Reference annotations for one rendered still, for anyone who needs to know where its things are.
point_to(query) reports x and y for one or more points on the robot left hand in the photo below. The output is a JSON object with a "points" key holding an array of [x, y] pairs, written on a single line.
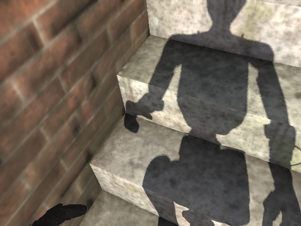
{"points": [[59, 213]]}

